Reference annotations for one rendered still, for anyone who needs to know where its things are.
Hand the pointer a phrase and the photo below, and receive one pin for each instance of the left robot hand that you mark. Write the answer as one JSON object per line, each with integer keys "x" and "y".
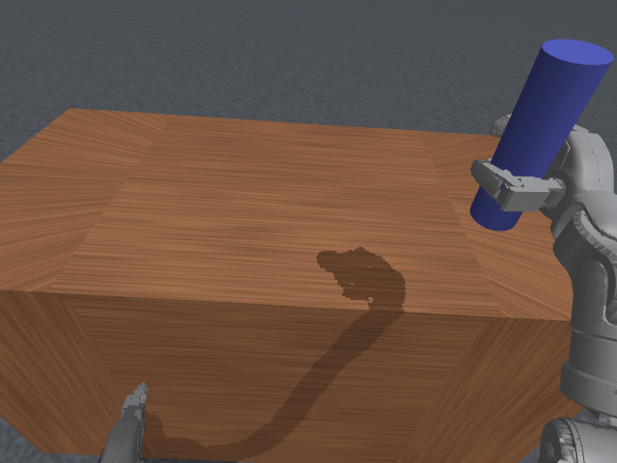
{"x": 126, "y": 438}

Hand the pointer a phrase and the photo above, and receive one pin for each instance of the right robot hand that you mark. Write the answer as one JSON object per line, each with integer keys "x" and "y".
{"x": 582, "y": 164}

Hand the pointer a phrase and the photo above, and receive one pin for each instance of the can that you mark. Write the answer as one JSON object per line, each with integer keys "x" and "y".
{"x": 562, "y": 80}

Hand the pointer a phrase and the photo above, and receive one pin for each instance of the right robot arm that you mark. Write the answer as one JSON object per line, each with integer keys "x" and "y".
{"x": 585, "y": 234}

